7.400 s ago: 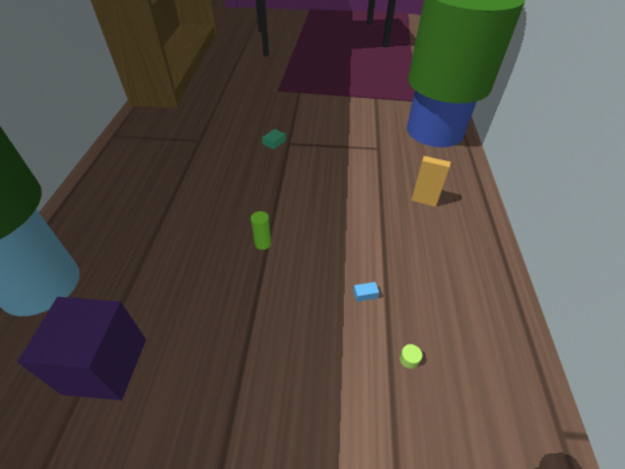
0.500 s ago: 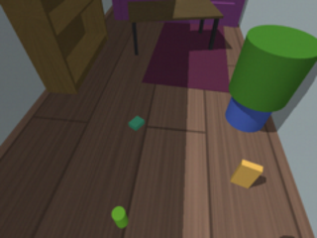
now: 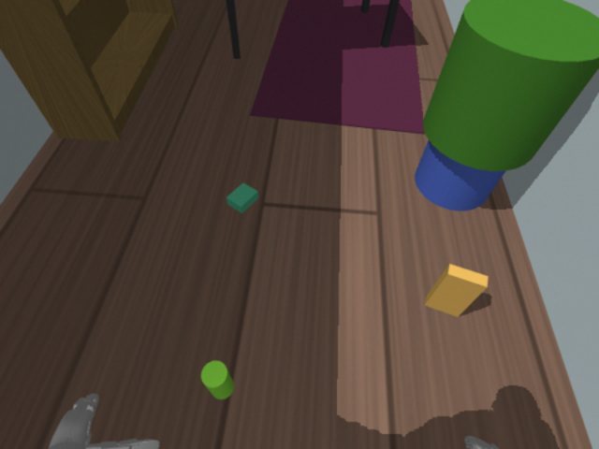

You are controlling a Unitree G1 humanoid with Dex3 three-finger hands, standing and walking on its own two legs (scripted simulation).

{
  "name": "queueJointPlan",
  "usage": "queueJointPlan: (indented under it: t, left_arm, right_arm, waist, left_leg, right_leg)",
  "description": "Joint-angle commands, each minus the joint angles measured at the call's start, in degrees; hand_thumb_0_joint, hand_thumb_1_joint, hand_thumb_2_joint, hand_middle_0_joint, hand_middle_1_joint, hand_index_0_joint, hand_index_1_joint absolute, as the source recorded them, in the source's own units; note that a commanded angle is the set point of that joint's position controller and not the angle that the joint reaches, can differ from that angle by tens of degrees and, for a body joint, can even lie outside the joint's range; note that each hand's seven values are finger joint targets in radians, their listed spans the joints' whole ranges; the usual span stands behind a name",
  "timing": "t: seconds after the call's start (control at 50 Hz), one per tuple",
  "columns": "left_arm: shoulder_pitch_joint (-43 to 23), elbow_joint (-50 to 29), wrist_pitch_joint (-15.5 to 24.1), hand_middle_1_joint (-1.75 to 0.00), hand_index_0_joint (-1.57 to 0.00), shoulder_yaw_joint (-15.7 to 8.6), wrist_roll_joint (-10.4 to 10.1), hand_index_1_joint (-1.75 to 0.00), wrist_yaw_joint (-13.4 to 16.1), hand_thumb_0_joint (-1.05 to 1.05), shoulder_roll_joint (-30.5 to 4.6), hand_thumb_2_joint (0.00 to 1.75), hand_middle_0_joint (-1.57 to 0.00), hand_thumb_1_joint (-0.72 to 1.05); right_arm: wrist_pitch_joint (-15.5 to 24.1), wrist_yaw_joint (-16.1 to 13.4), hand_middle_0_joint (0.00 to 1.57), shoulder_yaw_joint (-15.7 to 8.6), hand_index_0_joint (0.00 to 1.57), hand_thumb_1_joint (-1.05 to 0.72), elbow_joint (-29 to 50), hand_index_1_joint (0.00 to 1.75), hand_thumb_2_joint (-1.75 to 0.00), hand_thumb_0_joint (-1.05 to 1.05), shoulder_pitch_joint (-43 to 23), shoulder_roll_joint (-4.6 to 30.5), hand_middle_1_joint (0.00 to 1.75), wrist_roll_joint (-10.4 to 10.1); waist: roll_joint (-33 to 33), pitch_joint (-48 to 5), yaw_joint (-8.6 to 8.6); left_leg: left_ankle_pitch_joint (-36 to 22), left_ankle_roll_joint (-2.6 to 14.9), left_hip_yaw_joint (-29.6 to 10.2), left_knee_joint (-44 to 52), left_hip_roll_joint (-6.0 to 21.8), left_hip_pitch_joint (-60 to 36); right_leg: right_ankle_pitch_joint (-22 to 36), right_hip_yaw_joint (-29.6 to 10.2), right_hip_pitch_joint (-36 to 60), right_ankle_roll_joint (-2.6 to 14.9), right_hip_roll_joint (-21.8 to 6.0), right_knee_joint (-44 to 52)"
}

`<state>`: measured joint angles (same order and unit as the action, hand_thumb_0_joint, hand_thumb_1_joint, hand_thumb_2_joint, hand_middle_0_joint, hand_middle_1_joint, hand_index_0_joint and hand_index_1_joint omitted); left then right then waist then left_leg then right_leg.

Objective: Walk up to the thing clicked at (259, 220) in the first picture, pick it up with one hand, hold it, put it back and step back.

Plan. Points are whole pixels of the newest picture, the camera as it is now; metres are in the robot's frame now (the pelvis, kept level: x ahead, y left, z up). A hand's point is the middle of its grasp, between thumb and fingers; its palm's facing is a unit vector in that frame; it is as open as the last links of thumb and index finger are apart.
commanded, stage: go down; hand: left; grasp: from the side
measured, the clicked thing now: (218, 380) +0.37 +0.23 -0.68
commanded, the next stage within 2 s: none
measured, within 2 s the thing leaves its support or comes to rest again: neither
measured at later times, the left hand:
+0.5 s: hand out of the picture +0.15 +0.28 -0.17, palm faces +0.09 -0.94 -0.33, open 17.5 cm
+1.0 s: hand out of the picture +0.15 +0.32 -0.22, palm faces +0.16 -0.95 -0.27, open 17.4 cm
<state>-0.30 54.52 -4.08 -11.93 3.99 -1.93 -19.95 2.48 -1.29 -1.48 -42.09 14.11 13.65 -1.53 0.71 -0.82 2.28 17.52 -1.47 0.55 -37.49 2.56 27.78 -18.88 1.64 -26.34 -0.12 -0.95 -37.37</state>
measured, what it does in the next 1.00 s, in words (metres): lowers itself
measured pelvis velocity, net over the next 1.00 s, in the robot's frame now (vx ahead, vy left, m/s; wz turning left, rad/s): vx -0.02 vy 0.02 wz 0.00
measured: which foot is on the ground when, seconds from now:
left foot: down 0.00-1.00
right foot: down 0.00-1.00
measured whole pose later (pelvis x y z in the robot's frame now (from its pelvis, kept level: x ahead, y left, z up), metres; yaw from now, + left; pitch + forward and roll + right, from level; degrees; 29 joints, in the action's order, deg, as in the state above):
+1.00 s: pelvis -0.02 +0.02 -0.12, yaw +0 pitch +23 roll -3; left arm 12.8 28.0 -1.3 -21.2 -4.5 -10.1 -23.2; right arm 12.5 -4.1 -0.7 -31.9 11.5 14.4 0.0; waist 0.7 -8.5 2.1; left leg 33.1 -0.5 -2.5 -78.4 2.6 68.5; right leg -33.9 2.9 -64.9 -1.1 -1.3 -75.9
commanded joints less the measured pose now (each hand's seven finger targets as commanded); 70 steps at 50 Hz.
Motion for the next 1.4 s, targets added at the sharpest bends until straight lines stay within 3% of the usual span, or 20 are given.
queueJointPlan:
  t: [0.0,0.1,0.16,0.28,0.4,0.46,0.5,0.6,0.78,0.82,0.84,0.9,1.02,1.08,1.1,1.16,1.22,1.28,1.32,1.38]
  left_arm:
    - [2.6,-11.4,-0.5,-0.08,-0.06,-3.2,-0.4,-0.08,-0.3,0.0,-10.5,0.09,-0.06,-0.33]
    - [5.1,-20.8,-1.8,-0.08,-0.09,-3.4,-1.1,-0.07,-0.6,0.0,-10.0,0.02,-0.09,-0.54]
    - [8.8,-25.1,-3.2,-0.08,-0.09,-4.8,-1.5,-0.07,-0.2,0.0,-10.7,0.0,-0.09,-0.6]
    - [13.1,-35.6,-6.7,-0.07,-0.09,-5.8,-2.0,-0.07,0.0,0.0,-11.2,0.0,-0.09,-0.61]
    - [17.1,-39.4,-9.8,-0.06,-0.09,-5.3,-2.6,-0.06,0.1,0.0,-9.6,0.0,-0.09,-0.61]
    - [19.8,-40.2,-10.8,-0.07,-0.09,-5.3,-3.0,-0.07,-0.3,0.0,-9.2,0.0,-0.09,-0.61]
    - [18.3,-44.7,-10.2,-0.07,-0.09,-6.1,-3.2,-0.07,-0.2,0.0,-10.1,0.01,-0.09,-0.61]
    - [21.1,-43.6,-9.5,-0.06,-0.08,-7.3,-4.1,-0.06,-0.6,0.0,-9.8,0.03,-0.08,-0.59]
    - [24.0,-41.4,-4.9,-0.04,-0.07,-11.4,-6.1,-0.05,-3.1,0.0,-11.6,0.03,-0.07,-0.53]
    - [18.9,-44.4,-2.5,-0.05,-0.07,-11.3,-6.5,-0.05,-4.2,0.0,-12.5,0.04,-0.07,-0.52]
    - [18.2,-40.4,-1.5,-0.05,-0.07,-13.1,-6.6,-0.05,-4.3,0.0,-13.9,0.03,-0.07,-0.55]
    - [11.0,-35.5,4.0,-0.04,-0.08,-13.9,-7.9,-0.05,-6.6,0.0,-14.3,0.02,-0.08,-0.57]
    - [2.7,-30.4,16.6,-0.1,-0.06,-19.1,-10.8,-0.1,-13.9,0.0,-20.9,0.07,-0.06,-0.56]
    - [2.3,-24.5,18.7,-0.09,-0.05,-20.5,-12.0,-0.09,-16.4,0.0,-20.8,0.09,-0.06,-0.49]
    - [0.7,-25.0,19.4,-0.09,-0.04,-22.7,-12.4,-0.09,-17.0,0.0,-23.7,0.1,-0.05,-0.47]
    - [1.9,-20.5,20.5,-0.08,-0.04,-25.4,-12.6,-0.09,-18.8,0.0,-25.7,0.11,-0.05,-0.48]
    - [-4.1,-21.5,22.3,-0.09,-0.04,-26.4,-13.4,-0.1,-21.1,0.0,-28.1,0.11,-0.05,-0.49]
    - [-8.5,-19.6,24.2,-0.1,-0.05,-27.9,-14.1,-0.1,-22.5,0.0,-29.6,0.11,-0.05,-0.5]
    - [-12.9,-18.3,25.7,-0.11,-0.05,-27.2,-14.2,-0.11,-23.7,0.0,-29.6,0.11,-0.05,-0.47]
    - [-17.7,-16.3,27.5,-0.11,-0.04,-28.1,-14.5,-0.1,-25.2,0.0,-32.1,0.12,-0.04,-0.43]
  right_arm:
    - [3.3,-0.8,0.2,-3.6,0.2,-0.86,9.5,0.3,-0.89,0.0,-0.3,9.9,0.3,0.2]
    - [4.8,-1.4,0.2,-3.8,0.2,-0.86,12.4,0.3,-0.89,0.0,-0.3,9.8,0.3,0.1]
    - [5.6,-1.9,0.2,-3.7,0.2,-0.85,13.4,0.3,-0.88,0.0,0.0,9.6,0.3,0.3]
    - [6.9,-3.1,0.2,-3.2,0.2,-0.84,15.7,0.3,-0.88,0.0,-0.3,9.3,0.3,0.5]
    - [8.1,-4.2,0.2,-2.6,0.2,-0.84,17.3,0.3,-0.88,0.0,-0.9,8.8,0.3,0.9]
    - [8.6,-4.4,0.2,-2.5,0.2,-0.85,16.6,0.3,-0.88,0.0,0.2,8.5,0.3,1.0]
    - [9.2,-4.6,0.2,-2.5,0.2,-0.85,18.6,0.3,-0.88,0.0,-0.9,8.3,0.3,1.1]
    - [9.8,-4.6,0.2,-2.3,0.2,-0.87,18.9,0.3,-0.89,0.0,-0.9,8.0,0.3,1.2]
    - [10.9,-4.3,0.2,-2.7,0.2,-0.92,18.4,0.3,-0.9,0.0,-1.2,8.1,0.3,1.3]
    - [11.3,-4.0,0.2,-2.9,0.2,-0.92,18.9,0.3,-0.9,0.0,-2.1,8.4,0.3,1.3]
    - [11.5,-4.1,0.2,-2.9,0.2,-0.92,17.9,0.3,-0.9,0.0,-1.8,8.7,0.3,1.3]
    - [12.4,-3.6,0.2,-3.0,0.2,-0.93,17.1,0.3,-0.91,0.0,-2.8,9.4,0.3,1.3]
    - [13.5,-3.5,0.2,-2.8,0.2,-0.92,15.5,0.3,-0.9,0.0,-3.0,11.5,0.3,1.3]
    - [12.8,-3.3,0.2,-2.9,0.2,-0.91,14.5,0.3,-0.9,0.0,-3.2,12.4,0.3,1.4]
    - [12.5,-3.2,0.2,-2.9,0.2,-0.9,13.6,0.3,-0.9,0.0,-2.8,12.9,0.3,1.4]
    - [11.5,-2.8,0.2,-2.9,0.2,-0.91,12.7,0.3,-0.9,0.0,-2.9,13.4,0.3,1.6]
    - [11.0,-2.4,0.2,-2.8,0.2,-0.9,11.7,0.3,-0.9,0.0,-3.4,14.0,0.3,1.8]
    - [10.7,-2.3,0.2,-2.5,0.2,-0.9,10.8,0.3,-0.9,0.0,-3.9,13.8,0.3,1.9]
    - [10.6,-2.3,0.2,-2.6,0.2,-0.89,10.6,0.3,-0.9,0.0,-4.6,14.0,0.3,2.0]
    - [10.6,-2.5,0.2,-2.2,0.2,-0.89,10.2,0.3,-0.9,0.0,-4.6,14.6,0.3,2.0]
  waist:
    - [-2.7,-12.8,-1.5]
    - [-3.3,-14.5,-0.46]
    - [-3.4,-15.9,-0.91]
    - [-6.3,-17.7,-0.86]
    - [-5.7,-16.2,-0.1]
    - [-6.9,-17.8,0.38]
    - [-8.2,-18.6,-0.27]
    - [-6.1,-18.5,-0.12]
    - [-5.3,-20.3,-1.14]
    - [-7.1,-19.5,-0.72]
    - [-6.3,-19.1,-0.23]
    - [-5.2,-18.2,0.52]
    - [-7.6,-28.7,-1.68]
    - [-7.6,-31.4,-2.4]
    - [-8.3,-33.4,-3.4]
    - [-7.0,-36.7,-5.0]
    - [-9.1,-38.3,-4.46]
    - [-7.1,-37.3,-3.59]
    - [-7.5,-35.8,-2.35]
    - [-9.0,-35.4,-2.23]
  left_leg:
    - [-10.1,1.68,1.0,-2.6,-2.7,-1.3]
    - [-7.9,1.49,-0.4,-6.6,-1.6,2.0]
    - [-7.8,1.57,-0.8,-9.1,-1.4,4.1]
    - [-9.4,1.52,-1.2,-12.8,-1.2,5.2]
    - [-5.9,1.43,-2.1,-14.5,-0.9,9.0]
    - [-7.8,1.36,-2.7,-15.8,-0.5,9.3]
    - [-7.5,1.23,-2.9,-16.6,-0.6,9.8]
    - [-5.4,1.68,-2.7,-19.3,-0.9,13.8]
    - [-1.7,2.09,-2.1,-23.9,-1.5,20.1]
    - [0.6,1.96,-2.2,-24.5,-1.4,21.1]
    - [1.5,2.05,-2.5,-25.5,-1.3,22.6]
    - [5.4,2.36,-2.8,-29.9,-1.2,28.6]
    - [6.2,2.12,-4.0,-37.4,-1.2,33.1]
    - [5.3,2.0,-4.1,-40.5,-1.2,35.1]
    - [2.9,1.99,-4.2,-41.9,-1.2,34.9]
    - [-1.1,2.35,-4.1,-45.0,-1.5,37.0]
    - [-1.8,2.27,-4.5,-47.6,-1.2,38.1]
    - [2.4,2.68,-4.3,-50.1,-1.2,43.1]
    - [9.6,2.64,-4.8,-50.3,-0.8,45.3]
    - [15.3,2.29,-5.9,-50.7,-0.5,47.7]
  right_leg:
    - [9.8,0.3,0.0,0.97,1.0,-1.3]
    - [7.0,0.9,-5.9,1.0,1.4,-6.3]
    - [6.9,0.9,-7.2,0.89,1.3,-8.6]
    - [7.7,0.9,-9.9,0.84,1.0,-11.5]
    - [4.5,1.6,-13.0,0.92,1.4,-13.6]
    - [5.0,1.8,-14.5,1.05,1.5,-15.7]
    - [4.5,1.9,-15.5,1.1,1.4,-16.7]
    - [3.5,1.8,-17.2,1.0,1.5,-18.5]
    - [0.9,1.1,-21.0,1.09,1.2,-22.1]
    - [-1.2,1.0,-24.1,1.18,1.2,-23.6]
    - [-1.9,1.0,-25.4,1.14,1.2,-24.5]
    - [-5.2,0.6,-32.3,1.2,1.0,-29.2]
    - [-6.5,-0.2,-41.1,1.5,0.5,-38.8]
    - [-6.5,-0.4,-43.9,1.6,0.7,-41.3]
    - [-5.0,-0.2,-44.8,1.7,0.7,-42.6]
    - [-2.5,0.3,-45.3,2.06,0.9,-45.3]
    - [-2.5,0.5,-49.2,2.23,1.0,-48.3]
    - [-5.0,0.3,-51.2,1.98,1.2,-49.7]
    - [-10.4,0.1,-54.6,1.88,1.3,-50.4]
    - [-13.9,0.7,-58.8,1.89,1.4,-52.9]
